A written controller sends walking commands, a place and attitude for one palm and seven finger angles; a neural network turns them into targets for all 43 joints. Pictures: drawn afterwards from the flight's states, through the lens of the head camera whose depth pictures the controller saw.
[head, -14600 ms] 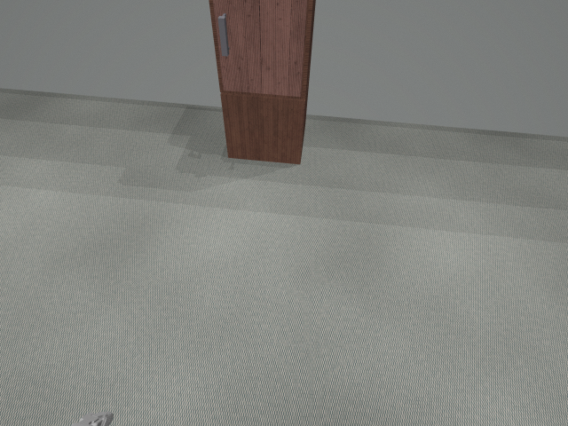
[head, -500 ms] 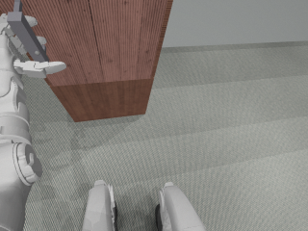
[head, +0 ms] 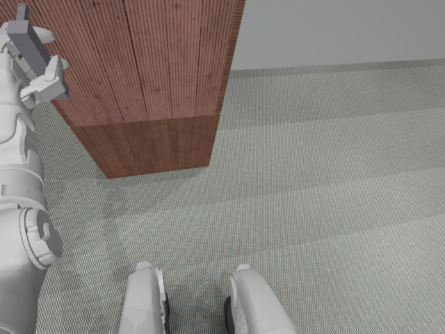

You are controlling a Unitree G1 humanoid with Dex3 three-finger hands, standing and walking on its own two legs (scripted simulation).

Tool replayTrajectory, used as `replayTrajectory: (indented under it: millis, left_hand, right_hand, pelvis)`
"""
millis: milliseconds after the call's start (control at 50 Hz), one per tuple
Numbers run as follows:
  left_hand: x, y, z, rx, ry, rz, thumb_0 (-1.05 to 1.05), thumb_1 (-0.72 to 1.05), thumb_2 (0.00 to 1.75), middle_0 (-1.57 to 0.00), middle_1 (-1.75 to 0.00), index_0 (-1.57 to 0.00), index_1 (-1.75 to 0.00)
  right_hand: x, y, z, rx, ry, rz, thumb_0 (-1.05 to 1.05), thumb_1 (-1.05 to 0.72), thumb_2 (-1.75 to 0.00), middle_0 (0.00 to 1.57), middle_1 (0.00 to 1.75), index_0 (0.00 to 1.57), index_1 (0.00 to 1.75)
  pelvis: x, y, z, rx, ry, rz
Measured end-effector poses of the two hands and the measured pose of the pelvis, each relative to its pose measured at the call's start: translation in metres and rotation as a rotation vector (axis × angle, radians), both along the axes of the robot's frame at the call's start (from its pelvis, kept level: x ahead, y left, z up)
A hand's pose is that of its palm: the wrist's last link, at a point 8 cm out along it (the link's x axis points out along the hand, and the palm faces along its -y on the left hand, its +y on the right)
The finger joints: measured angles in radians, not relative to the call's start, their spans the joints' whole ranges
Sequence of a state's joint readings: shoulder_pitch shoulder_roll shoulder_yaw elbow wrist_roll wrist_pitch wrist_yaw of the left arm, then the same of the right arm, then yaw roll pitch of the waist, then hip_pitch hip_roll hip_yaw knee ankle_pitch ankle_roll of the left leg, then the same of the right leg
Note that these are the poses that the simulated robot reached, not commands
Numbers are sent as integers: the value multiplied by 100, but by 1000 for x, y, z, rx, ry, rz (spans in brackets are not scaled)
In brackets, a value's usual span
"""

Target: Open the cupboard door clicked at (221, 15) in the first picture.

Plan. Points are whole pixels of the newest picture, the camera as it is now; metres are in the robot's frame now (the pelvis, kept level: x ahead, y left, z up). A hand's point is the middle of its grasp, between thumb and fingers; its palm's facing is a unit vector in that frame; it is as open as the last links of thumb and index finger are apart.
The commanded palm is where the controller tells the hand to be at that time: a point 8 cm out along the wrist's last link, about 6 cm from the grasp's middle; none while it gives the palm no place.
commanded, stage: pull the door open along its arc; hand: left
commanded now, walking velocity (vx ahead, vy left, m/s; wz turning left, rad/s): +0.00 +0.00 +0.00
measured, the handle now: (43, 55) +0.58 +0.26 +0.06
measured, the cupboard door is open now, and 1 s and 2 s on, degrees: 0 45 49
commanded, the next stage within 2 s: open thumb and fingers to let go in 1.04 s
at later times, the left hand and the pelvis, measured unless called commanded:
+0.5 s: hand (67, 117) +0.45 +0.21 +0.07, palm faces +0.13 -0.99 +0.00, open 6.3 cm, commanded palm +0.39 +0.25 +0.06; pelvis +0.02 +0.00 +0.03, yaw +1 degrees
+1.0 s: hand (163, 191) +0.33 +0.07 +0.07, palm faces +0.43 -0.90 +0.00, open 6.4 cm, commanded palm +0.25 +0.09 +0.06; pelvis +0.03 -0.03 +0.04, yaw +6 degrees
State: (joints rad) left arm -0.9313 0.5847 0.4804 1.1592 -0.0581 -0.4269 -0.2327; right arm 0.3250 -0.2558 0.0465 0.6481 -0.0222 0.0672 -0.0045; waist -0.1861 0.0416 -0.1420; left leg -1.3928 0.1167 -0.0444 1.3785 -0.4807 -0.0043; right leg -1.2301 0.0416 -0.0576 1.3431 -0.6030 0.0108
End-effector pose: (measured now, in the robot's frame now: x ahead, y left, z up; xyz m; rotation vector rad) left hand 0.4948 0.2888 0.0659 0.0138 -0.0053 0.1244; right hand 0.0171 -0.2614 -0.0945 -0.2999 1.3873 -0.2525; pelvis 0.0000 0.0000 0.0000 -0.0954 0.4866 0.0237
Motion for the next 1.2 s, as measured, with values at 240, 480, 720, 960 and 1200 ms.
replayTrajectory:
  millis: [240, 480, 720, 960, 1200]
  left_hand:
    - [-9, -3, 0, 1, -3, 6, 1, 69, 78, -35, -134, -33, -135]
    - [-65, -25, -1, -7, -6, -13, 0, 68, 72, -33, -132, -31, -133]
    - [-138, -92, -1, -74, -22, 349, 0, 66, 78, -29, -134, -34, -128]
    - [-197, -164, 4, -31, 21, 361, 0, 66, 73, -28, -132, -31, -131]
    - [-215, -202, 4, 19, 42, 302, -1, 63, 74, -32, -132, -35, -134]
  right_hand:
    - [3, 2, 0, 21, -2, -9, 0, -91, -90, 20, 30, 20, 30]
    - [55, 9, 15, 79, -113, 15, 1, -91, -90, 20, 30, 20, 30]
    - [148, 27, 28, 153, -300, 202, 1, -91, -90, 20, 30, 20, 30]
    - [196, 43, 36, 219, -429, 306, 1, -91, -90, 20, 30, 20, 30]
    - [219, 37, 40, 240, -548, 349, 1, -91, -90, 20, 30, 20, 30]
  pelvis:
    - [2, 0, 4, 8, -3, -3]
    - [19, 1, 26, 34, -49, 2]
    - [29, -6, 38, 59, -101, 29]
    - [33, -24, 41, 77, -145, 63]
    - [34, -45, 39, 100, -164, 76]
